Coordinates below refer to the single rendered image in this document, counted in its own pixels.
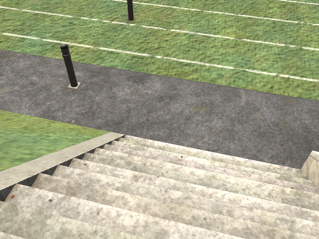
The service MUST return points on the stairs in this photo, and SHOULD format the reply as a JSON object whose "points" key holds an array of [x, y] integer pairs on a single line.
{"points": [[139, 188]]}

